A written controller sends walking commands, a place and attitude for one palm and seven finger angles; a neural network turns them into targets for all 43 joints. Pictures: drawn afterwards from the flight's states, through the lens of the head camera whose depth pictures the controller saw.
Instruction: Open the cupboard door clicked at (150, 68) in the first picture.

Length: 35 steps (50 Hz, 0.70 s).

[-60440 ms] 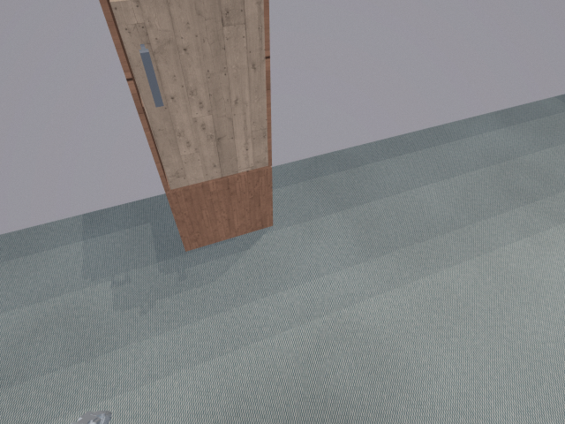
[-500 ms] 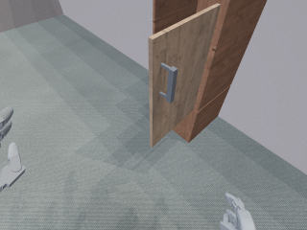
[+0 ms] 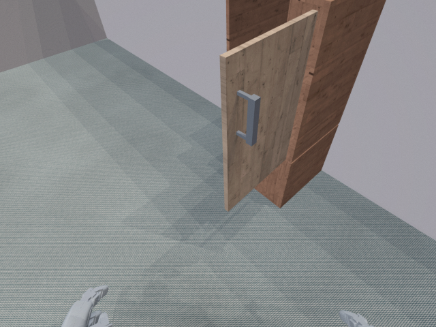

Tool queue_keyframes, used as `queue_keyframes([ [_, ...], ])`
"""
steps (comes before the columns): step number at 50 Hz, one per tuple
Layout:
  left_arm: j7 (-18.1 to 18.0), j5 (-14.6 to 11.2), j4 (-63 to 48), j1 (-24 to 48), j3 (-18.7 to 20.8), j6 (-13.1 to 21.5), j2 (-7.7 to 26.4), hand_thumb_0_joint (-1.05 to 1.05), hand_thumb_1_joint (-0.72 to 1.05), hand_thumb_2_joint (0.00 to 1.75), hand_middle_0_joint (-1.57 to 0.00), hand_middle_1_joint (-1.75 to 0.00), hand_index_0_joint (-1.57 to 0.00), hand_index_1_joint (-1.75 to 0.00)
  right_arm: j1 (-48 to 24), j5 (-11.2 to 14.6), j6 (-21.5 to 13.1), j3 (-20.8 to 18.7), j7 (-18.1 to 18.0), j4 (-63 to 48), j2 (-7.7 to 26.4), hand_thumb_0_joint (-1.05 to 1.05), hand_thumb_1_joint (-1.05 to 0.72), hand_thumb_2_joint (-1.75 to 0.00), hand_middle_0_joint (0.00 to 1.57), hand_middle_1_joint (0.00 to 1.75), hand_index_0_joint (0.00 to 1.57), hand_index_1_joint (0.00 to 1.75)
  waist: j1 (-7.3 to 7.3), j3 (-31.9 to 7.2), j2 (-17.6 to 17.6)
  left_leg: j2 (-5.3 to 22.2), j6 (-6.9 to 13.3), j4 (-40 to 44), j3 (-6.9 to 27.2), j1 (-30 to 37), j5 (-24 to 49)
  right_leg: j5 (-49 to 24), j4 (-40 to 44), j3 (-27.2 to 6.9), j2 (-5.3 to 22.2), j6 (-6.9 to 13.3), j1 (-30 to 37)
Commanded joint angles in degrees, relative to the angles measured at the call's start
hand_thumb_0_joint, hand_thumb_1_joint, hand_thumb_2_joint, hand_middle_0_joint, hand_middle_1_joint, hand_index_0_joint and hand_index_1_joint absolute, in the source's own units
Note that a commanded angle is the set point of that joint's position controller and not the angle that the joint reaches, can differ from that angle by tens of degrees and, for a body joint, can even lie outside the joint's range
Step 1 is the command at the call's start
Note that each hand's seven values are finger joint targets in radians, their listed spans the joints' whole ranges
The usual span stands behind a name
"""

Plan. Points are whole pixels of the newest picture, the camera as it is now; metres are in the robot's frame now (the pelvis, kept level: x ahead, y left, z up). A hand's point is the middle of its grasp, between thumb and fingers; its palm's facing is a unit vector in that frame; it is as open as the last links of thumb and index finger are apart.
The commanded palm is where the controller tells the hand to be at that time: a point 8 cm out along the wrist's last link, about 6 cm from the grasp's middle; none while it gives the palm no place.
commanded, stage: let the arm hang, fingers relaxed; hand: left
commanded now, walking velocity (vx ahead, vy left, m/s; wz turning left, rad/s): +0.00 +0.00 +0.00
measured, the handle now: (246, 118) +0.59 -0.05 +0.06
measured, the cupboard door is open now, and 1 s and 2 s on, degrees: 93 93 93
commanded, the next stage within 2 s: look to check the result in 0.90 s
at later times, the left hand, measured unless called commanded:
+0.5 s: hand out of the picture -0.08 +0.15 -0.16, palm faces +0.05 -0.98 -0.20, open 7.3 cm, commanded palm none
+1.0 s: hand out of the picture +0.01 +0.14 -0.16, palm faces +0.06 -0.98 -0.20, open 7.3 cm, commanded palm none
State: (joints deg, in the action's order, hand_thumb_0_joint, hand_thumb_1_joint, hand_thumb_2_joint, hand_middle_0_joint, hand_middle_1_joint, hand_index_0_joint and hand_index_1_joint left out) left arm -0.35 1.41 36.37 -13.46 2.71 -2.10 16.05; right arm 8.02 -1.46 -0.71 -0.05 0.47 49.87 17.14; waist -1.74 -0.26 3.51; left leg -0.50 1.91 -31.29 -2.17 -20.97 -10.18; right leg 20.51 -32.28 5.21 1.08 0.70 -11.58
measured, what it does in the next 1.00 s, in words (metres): stands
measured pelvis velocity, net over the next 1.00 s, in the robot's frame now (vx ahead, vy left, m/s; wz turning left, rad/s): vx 0.03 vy -0.02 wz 0.01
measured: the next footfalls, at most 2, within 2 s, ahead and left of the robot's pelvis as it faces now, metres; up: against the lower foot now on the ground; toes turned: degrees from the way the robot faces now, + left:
none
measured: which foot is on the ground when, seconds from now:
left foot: down 0.00-1.00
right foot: down 0.00-1.00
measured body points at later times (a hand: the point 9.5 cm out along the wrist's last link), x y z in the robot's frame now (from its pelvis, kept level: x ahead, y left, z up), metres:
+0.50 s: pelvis +0.00 -0.01 +0.01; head +0.02 -0.03 +0.46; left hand -0.08 +0.20 -0.14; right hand -0.04 -0.20 -0.16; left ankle +0.07 +0.10 -0.73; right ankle -0.03 -0.11 -0.73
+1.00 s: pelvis +0.03 -0.02 +0.01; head +0.04 -0.03 +0.46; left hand +0.01 +0.20 -0.15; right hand +0.02 -0.23 -0.16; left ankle +0.07 +0.10 -0.73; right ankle -0.03 -0.11 -0.73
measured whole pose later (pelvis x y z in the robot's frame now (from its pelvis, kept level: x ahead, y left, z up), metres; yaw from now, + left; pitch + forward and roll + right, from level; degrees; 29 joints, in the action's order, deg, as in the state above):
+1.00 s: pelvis +0.03 -0.02 +0.01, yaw +1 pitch -2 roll +0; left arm -2.2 0.1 65.3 -17.2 0.9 0.4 6.9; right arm 15.3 -1.4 0.9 -0.1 -2.1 65.7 8.0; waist -0.9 3.0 1.3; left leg 0.0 0.1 -25.4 -1.0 -14.2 -9.6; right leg 19.3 -24.5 6.2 -0.1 2.1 -3.8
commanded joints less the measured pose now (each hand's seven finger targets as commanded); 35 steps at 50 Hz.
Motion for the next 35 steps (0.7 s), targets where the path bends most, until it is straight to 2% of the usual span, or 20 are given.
queue_keyframes([
  [1,-0.67,-0.62,7.88,-1.41,-0.50,1.74,4.85,0.00,0.90,0.90,-0.20,-0.30,-0.20,-0.30,1.41,-0.40,0.77,-0.58,-0.75,0.65,3.47,0.00,-0.90,-0.90,0.20,0.30,0.20,0.30,1.20,0.42,0.49,6.13,0.44,8.43,8.50,5.29,6.37,-5.32,8.77,-6.41,5.10,2.36,-0.68],
  [2,-0.75,-0.76,10.94,-1.95,-0.77,1.73,4.74,0.00,0.90,0.90,-0.20,-0.30,-0.20,-0.30,1.55,-0.32,0.97,-0.41,-0.93,1.90,3.25,0.00,-0.90,-0.90,0.20,0.30,0.20,0.30,1.45,1.28,2.26,6.00,0.44,9.77,8.87,4.66,3.73,-4.05,9.48,-6.44,4.72,2.25,0.15],
  [3,-0.80,-0.80,13.60,-2.91,-0.81,1.85,4.92,0.00,0.90,0.90,-0.20,-0.30,-0.20,-0.30,1.77,-0.10,1.12,-0.45,-1.14,2.95,3.14,0.00,-0.90,-0.90,0.20,0.30,0.20,0.30,1.74,1.30,2.03,5.99,0.33,10.27,8.90,5.00,2.22,-3.33,10.62,-6.43,4.63,2.30,0.67],
  [7,-0.88,-1.14,21.88,-5.79,-0.87,2.10,1.78,0.00,0.90,0.90,-0.20,-0.30,-0.20,-0.30,4.89,0.02,1.71,-0.57,-1.87,7.81,-0.11,0.00,-0.90,-0.90,0.20,0.30,0.20,0.30,1.26,2.59,5.96,4.97,-0.25,10.86,7.58,6.14,-3.95,-0.86,13.79,-7.01,5.28,3.16,-0.37],
  [8,-0.95,-1.14,23.24,-6.38,-0.92,2.16,1.46,0.00,0.90,0.90,-0.20,-0.30,-0.20,-0.30,6.20,0.16,1.92,-0.71,-2.05,8.56,-0.46,0.00,-0.90,-0.90,0.20,0.30,0.20,0.30,1.16,2.74,3.41,4.98,-0.24,10.46,7.68,6.72,-4.14,-0.21,14.66,-6.70,5.14,3.26,-0.48],
  [11,-1.11,-1.29,26.29,-7.95,-1.42,2.28,-0.46,0.00,0.90,0.90,-0.20,-0.30,-0.20,-0.30,9.12,0.26,2.13,-0.84,-2.32,11.06,-2.11,0.00,-0.90,-0.90,0.20,0.30,0.20,0.30,0.56,3.03,-0.53,4.78,-0.25,9.10,6.72,8.80,-2.60,0.87,15.91,-6.62,5.78,3.42,-2.47],
  [15,-1.55,-1.35,28.77,-9.86,-1.77,2.35,-2.45,0.00,0.90,0.90,-0.20,-0.30,-0.20,-0.30,12.00,0.35,2.31,-0.88,-2.59,13.35,-3.74,0.00,-0.90,-0.90,0.20,0.30,0.20,0.30,0.37,4.91,-3.15,5.08,-0.03,8.50,6.30,9.51,-0.66,0.45,15.87,-5.77,5.52,3.28,-3.70],
  [20,-1.87,-1.36,30.18,-12.09,-1.69,2.22,-3.95,0.00,0.90,0.90,-0.20,-0.30,-0.20,-0.30,13.56,0.29,2.32,-0.79,-2.71,14.80,-5.34,0.00,-0.90,-0.90,0.20,0.30,0.20,0.30,0.68,7.02,-4.01,5.05,0.23,9.37,6.40,8.11,-1.50,1.46,14.99,-5.38,5.10,3.14,-4.14],
  [23,-2.08,-1.35,30.36,-12.94,-1.65,2.35,-4.41,0.00,0.90,0.90,-0.20,-0.30,-0.20,-0.30,13.78,0.34,2.13,-0.77,-2.71,15.06,-5.78,0.00,-0.90,-0.90,0.20,0.30,0.20,0.30,1.13,6.71,-4.76,5.12,0.36,9.45,6.17,7.71,-0.54,0.26,14.50,-5.06,5.06,2.89,-3.28],
  [29,-2.31,-1.22,29.41,-12.10,-1.13,2.40,-4.99,0.00,0.90,0.90,-0.20,-0.30,-0.20,-0.30,13.57,0.12,1.87,-0.86,-2.63,15.37,-7.01,0.00,-0.90,-0.90,0.20,0.30,0.20,0.30,1.12,7.96,-3.57,4.91,0.27,9.80,6.07,6.29,-0.26,-0.59,13.68,-5.15,4.99,2.80,-2.95],
  [35,-2.40,-1.19,28.36,-10.43,-0.75,2.68,-5.14,0.00,0.90,0.90,-0.20,-0.30,-0.20,-0.30,12.77,0.04,1.31,-0.82,-2.67,15.36,-6.97,0.00,-0.90,-0.90,0.20,0.30,0.20,0.30,1.28,7.22,-3.76,5.02,0.24,8.92,5.90,6.74,5.47,-5.66,13.20,-4.62,5.42,2.56,-0.61],
])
